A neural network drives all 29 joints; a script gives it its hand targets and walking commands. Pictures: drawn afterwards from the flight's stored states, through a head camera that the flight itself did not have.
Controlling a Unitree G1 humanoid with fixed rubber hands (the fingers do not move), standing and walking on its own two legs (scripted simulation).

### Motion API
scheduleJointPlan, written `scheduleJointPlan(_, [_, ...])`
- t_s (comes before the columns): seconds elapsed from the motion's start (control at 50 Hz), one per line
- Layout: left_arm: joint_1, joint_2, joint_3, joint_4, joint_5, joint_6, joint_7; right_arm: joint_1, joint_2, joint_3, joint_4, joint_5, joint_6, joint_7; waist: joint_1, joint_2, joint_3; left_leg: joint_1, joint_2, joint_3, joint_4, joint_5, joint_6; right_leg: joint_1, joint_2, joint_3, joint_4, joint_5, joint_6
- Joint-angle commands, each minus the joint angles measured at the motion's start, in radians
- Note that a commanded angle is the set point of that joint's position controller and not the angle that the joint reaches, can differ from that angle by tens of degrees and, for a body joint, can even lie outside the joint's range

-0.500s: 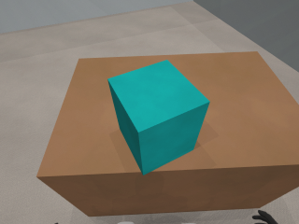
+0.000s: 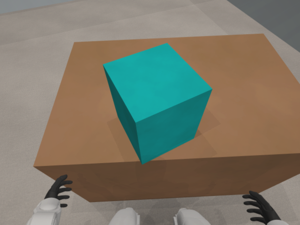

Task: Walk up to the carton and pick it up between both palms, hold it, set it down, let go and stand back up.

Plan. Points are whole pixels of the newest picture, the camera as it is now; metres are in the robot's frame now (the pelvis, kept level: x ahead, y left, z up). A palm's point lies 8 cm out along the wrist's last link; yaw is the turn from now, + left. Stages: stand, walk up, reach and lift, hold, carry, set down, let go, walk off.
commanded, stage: reach and lift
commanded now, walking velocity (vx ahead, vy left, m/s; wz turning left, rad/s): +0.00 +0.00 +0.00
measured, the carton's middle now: (154, 106) +0.43 +0.02 +0.02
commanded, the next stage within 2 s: none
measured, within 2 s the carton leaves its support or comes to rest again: neither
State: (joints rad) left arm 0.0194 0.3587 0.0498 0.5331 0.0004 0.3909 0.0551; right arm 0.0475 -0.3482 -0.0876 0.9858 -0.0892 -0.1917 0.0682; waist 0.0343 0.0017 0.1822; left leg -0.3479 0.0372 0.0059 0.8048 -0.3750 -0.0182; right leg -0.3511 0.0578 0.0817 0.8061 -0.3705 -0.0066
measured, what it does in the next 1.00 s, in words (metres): stands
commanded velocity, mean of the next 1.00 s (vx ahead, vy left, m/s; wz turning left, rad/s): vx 0.00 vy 0.00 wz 0.00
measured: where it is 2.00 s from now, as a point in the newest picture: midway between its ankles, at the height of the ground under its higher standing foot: outside the picture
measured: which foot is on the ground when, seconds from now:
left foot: down 0.00-1.00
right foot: down 0.00-1.00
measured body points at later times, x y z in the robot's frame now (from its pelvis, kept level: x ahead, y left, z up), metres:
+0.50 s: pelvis +0.00 +0.00 +0.01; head +0.01 +0.00 +0.46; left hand +0.16 +0.27 -0.06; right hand +0.18 -0.30 -0.07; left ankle +0.04 +0.13 -0.70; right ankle +0.04 -0.12 -0.70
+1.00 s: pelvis +0.00 -0.02 +0.02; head -0.01 -0.03 +0.47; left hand +0.19 +0.22 -0.03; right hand +0.20 -0.31 -0.04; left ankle +0.04 +0.13 -0.70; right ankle +0.04 -0.12 -0.70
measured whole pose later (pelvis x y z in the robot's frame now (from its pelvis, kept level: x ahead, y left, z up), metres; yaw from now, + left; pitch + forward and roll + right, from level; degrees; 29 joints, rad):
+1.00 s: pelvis +0.00 -0.02 +0.02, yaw +0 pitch -1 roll +1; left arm 0.22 0.14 0.02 0.39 0.00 0.09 0.22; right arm 0.09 -0.41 -0.08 0.83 0.18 -0.27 0.26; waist 0.01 0.00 -0.02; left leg -0.34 0.04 0.01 0.64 -0.28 -0.02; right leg -0.37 0.06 0.08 0.68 -0.29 -0.02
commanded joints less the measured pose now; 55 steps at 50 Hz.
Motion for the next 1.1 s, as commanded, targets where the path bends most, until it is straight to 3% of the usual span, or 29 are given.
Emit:
scheduleJointPlan(0.0, [0.047,0.049,0.016,-0.148,0.052,-0.008,0.037,-0.024,-0.27,-0.162,-0.178,0.037,-0.057,0.046,-0.052,0.004,-0.39,0.16,0.016,-0.028,-0.223,0.17,-0.009,0.037,-0.033,-0.157,-0.243,0.287,-0.042])
scheduleJointPlan(0.08, [0.091,-0.014,0.019,-0.115,0.078,-0.027,0.025,0.004,-0.253,-0.116,-0.22,0.067,-0.056,0.075,-0.05,-0.042,-0.319,0.213,-0.002,-0.017,-0.255,0.284,-0.013,0.05,-0.023,-0.148,-0.309,0.338,-0.028])
scheduleJointPlan(0.14, [0.081,-0.039,0.033,-0.135,0.076,-0.048,0.03,-0.009,-0.264,-0.092,-0.221,0.088,-0.057,0.094,-0.042,-0.01,-0.293,0.208,-0.003,-0.029,-0.269,0.314,-0.017,0.036,-0.029,-0.142,-0.315,0.325,-0.031])
scheduleJointPlan(0.2, [0.064,-0.061,0.03,-0.195,0.067,-0.087,0.043,-0.003,-0.271,-0.087,-0.219,0.093,-0.059,0.11,-0.055,-0.025,-0.284,0.226,-0.004,-0.038,-0.287,0.284,-0.012,0.015,-0.041,-0.137,-0.328,0.312,-0.024])
scheduleJointPlan(0.3, [0.052,-0.06,0.054,-0.274,0.032,-0.163,0.079,-0.007,-0.277,-0.071,-0.232,0.12,-0.08,0.122,-0.039,-0.026,-0.316,0.211,-0.007,-0.034,-0.302,0.265,-0.005,0.013,-0.059,-0.117,-0.338,0.298,-0.023])
scheduleJointPlan(0.34, [0.051,-0.065,0.048,-0.304,0.029,-0.193,0.094,-0.002,-0.279,-0.064,-0.223,0.133,-0.09,0.129,-0.049,-0.019,-0.322,0.219,-0.007,-0.038,-0.316,0.247,-0.005,0.011,-0.056,-0.116,-0.346,0.286,-0.026])
scheduleJointPlan(0.36, [0.056,-0.067,0.045,-0.313,0.021,-0.201,0.099,-0.007,-0.271,-0.063,-0.238,0.137,-0.097,0.131,-0.044,-0.041,-0.327,0.217,-0.005,-0.038,-0.319,0.239,-0.001,0.011,-0.056,-0.112,-0.351,0.284,-0.024])
scheduleJointPlan(0.48, [0.125,-0.119,0.012,-0.287,0.01,-0.242,0.124,0.006,-0.276,-0.04,-0.252,0.178,-0.115,0.149,-0.02,-0.05,-0.326,0.195,-0.008,-0.031,-0.361,0.167,0.002,0.017,-0.052,-0.106,-0.366,0.222,-0.033])
scheduleJointPlan(0.54, [0.119,-0.135,0.01,-0.26,0.008,-0.251,0.125,-0.017,-0.282,-0.017,-0.269,0.193,-0.116,0.159,-0.008,-0.092,-0.28,0.174,-0.01,-0.029,-0.392,0.1,0.015,0.009,-0.055,-0.098,-0.392,0.144,-0.029])
scheduleJointPlan(0.56, [0.112,-0.145,-0.006,-0.273,0.002,-0.257,0.126,-0.018,-0.293,-0.025,-0.279,0.188,-0.115,0.16,-0.015,-0.091,-0.276,0.18,-0.008,-0.027,-0.403,0.088,0.01,0.009,-0.048,-0.105,-0.393,0.141,-0.03])
scheduleJointPlan(0.6, [0.109,-0.158,-0.009,-0.276,-0.008,-0.271,0.131,-0.028,-0.278,-0.009,-0.316,0.205,-0.122,0.167,0.006,-0.096,-0.282,0.159,-0.01,-0.024,-0.41,0.079,0.012,0.015,-0.047,-0.1,-0.397,0.125,-0.034])
scheduleJointPlan(0.72, [0.077,-0.205,-0.04,-0.314,-0.013,-0.308,0.154,-0.057,-0.3,-0.01,-0.326,0.231,-0.12,0.188,0.015,-0.093,-0.277,0.136,0.0,-0.038,-0.436,-0.023,0.013,-0.01,-0.051,-0.093,-0.403,0.052,-0.047])
scheduleJointPlan(0.8, [0.084,-0.224,-0.037,-0.316,-0.008,-0.325,0.162,-0.072,-0.303,0.009,-0.351,0.252,-0.122,0.195,0.03,-0.121,-0.282,0.135,-0.005,-0.036,-0.437,-0.032,0.018,-0.02,-0.051,-0.087,-0.412,0.026,-0.053])
scheduleJointPlan(0.92, [0.065,-0.262,-0.048,-0.355,-0.002,-0.349,0.183,-0.099,-0.31,0.028,-0.381,0.285,-0.133,0.207,0.058,-0.112,-0.278,0.113,0.0,-0.035,-0.446,-0.035,0.019,-0.006,-0.046,-0.073,-0.41,0.031,-0.057])
scheduleJointPlan(0.96, [0.089,-0.271,-0.043,-0.369,-0.001,-0.358,0.19,-0.086,-0.32,0.034,-0.385,0.304,-0.137,0.208,0.068,-0.111,-0.287,0.117,-0.003,-0.024,-0.438,0.028,0.016,0.013,-0.049,-0.068,-0.411,0.068,-0.052])
scheduleJointPlan(0.98, [0.086,-0.278,-0.058,-0.383,-0.009,-0.367,0.193,-0.099,-0.327,0.035,-0.403,0.311,-0.147,0.211,0.059,-0.138,-0.298,0.127,-0.002,-0.031,-0.43,0.035,0.016,0.002,-0.041,-0.069,-0.412,0.074,-0.052])
scheduleJointPlan(1.08, [0.112,-0.308,-0.056,-0.4,-0.019,-0.389,0.206,-0.102,-0.324,0.063,-0.446,0.35,-0.169,0.212,0.093,-0.15,-0.335,0.121,-0.003,-0.017,-0.422,0.095,0.018,0.035,-0.04,-0.057,-0.415,0.116,-0.052])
